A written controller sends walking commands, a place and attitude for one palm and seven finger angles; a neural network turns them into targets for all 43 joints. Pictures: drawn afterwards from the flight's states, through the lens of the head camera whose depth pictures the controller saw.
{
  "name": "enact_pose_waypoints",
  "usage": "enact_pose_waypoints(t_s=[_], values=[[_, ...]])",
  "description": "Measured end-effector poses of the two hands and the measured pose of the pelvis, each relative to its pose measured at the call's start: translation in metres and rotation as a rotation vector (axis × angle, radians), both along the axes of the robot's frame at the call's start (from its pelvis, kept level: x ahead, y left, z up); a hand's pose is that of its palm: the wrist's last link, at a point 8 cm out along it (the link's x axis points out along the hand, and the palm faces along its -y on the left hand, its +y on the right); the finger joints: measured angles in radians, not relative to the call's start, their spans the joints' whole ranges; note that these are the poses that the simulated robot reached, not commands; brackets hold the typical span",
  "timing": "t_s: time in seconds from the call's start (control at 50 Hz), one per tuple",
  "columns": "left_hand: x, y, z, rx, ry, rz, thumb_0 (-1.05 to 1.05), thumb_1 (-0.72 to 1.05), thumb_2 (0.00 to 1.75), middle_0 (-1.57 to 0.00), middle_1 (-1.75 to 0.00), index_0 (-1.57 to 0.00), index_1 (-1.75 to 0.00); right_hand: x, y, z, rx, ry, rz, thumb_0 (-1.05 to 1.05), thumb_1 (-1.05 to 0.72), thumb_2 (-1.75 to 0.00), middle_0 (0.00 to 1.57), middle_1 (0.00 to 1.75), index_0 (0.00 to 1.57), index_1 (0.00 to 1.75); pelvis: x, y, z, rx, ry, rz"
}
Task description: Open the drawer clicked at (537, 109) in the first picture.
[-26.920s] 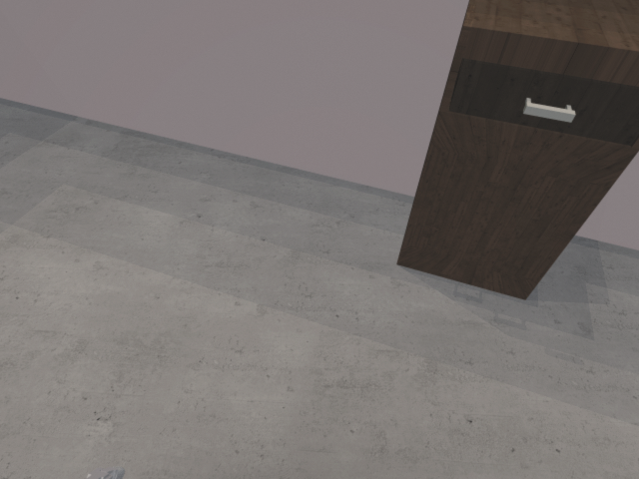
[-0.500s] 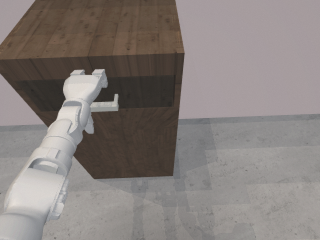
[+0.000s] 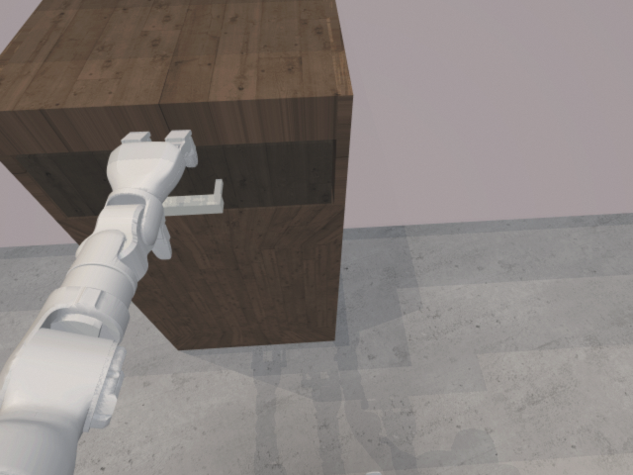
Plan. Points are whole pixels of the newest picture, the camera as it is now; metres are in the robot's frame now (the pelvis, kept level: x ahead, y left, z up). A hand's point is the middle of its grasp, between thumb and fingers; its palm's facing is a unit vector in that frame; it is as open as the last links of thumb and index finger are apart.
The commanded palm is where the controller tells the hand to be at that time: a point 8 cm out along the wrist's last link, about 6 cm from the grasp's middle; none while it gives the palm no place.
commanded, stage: re-aim the fingers above the handle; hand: left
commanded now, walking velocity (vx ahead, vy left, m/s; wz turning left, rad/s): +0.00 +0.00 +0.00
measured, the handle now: (187, 195) +0.52 +0.19 +0.01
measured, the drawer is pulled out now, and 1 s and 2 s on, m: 0.00 0.00 0.00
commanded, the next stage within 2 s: lower the fingers behind the handle in 0.52 s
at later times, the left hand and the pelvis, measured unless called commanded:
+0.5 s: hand (153, 196) +0.47 +0.22 +0.07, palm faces +0.00 -0.01 -1.00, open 13.7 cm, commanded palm +0.45 +0.23 +0.13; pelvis +0.01 +0.01 +0.00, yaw +1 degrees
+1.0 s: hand (155, 196) +0.47 +0.21 +0.07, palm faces +0.01 +0.00 -1.00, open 13.7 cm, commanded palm +0.46 +0.22 +0.10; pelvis +0.00 +0.01 -0.01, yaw +1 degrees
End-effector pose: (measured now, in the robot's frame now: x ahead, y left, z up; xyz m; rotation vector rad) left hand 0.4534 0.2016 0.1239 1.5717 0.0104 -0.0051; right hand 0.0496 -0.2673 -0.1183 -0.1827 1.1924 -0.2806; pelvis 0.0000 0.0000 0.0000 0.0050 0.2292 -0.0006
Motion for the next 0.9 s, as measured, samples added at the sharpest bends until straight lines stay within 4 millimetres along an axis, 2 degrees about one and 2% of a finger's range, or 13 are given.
enact_pose_waypoints(t_s=[0.22, 0.36, 0.66, 0.78, 0.9], values=[[-0.003, 0.02, -0.002, 0.02, 0.027, 0.053, 0.0, -0.49, 0.3, -0.33, -1.21, -0.34, -1.21, -0.005, 0.0, -0.001, 0.004, 0.016, 0.001, 0.0, -0.9, -0.9, 0.2, 0.3, 0.21, 0.3, 0.001, 0.001, 0.0, -0.003, 0.003, 0.007], [-0.004, 0.014, -0.001, -0.013, 0.011, 0.004, 0.0, -0.49, 0.3, -0.32, -1.2, -0.33, -1.2, 0.002, 0.002, -0.001, 0.003, 0.03, 0.018, 0.0, -0.9, -0.9, 0.2, 0.3, 0.21, 0.3, 0.006, 0.004, 0.0, -0.008, 0.003, 0.016], [0.0, 0.013, -0.001, -0.012, -0.009, 0.015, 0.0, -0.49, 0.3, -0.36, -1.24, -0.36, -1.24, 0.026, 0.016, -0.001, 0.023, -0.017, 0.044, 0.0, -0.9, -0.9, 0.2, 0.3, 0.21, 0.3, 0.008, 0.01, -0.001, -0.01, 0.006, 0.017], [0.0, 0.013, -0.001, -0.007, -0.013, 0.021, 0.0, -0.49, 0.3, -0.36, -1.24, -0.35, -1.26, 0.023, 0.017, -0.002, 0.021, -0.012, 0.053, 0.0, -0.9, -0.9, 0.2, 0.3, 0.21, 0.3, 0.005, 0.009, -0.003, -0.009, 0.011, 0.02], [-0.001, 0.012, -0.003, -0.002, -0.018, 0.029, 0.0, -0.49, 0.3, -0.35, -1.23, -0.33, -1.27, 0.012, 0.013, -0.002, 0.012, 0.004, 0.047, 0.0, -0.9, -0.9, 0.2, 0.3, 0.21, 0.3, 0.001, 0.008, -0.004, -0.009, 0.018, 0.019]])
